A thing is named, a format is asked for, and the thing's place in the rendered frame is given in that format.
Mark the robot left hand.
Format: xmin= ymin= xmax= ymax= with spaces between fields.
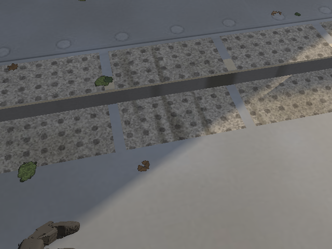
xmin=18 ymin=221 xmax=80 ymax=249

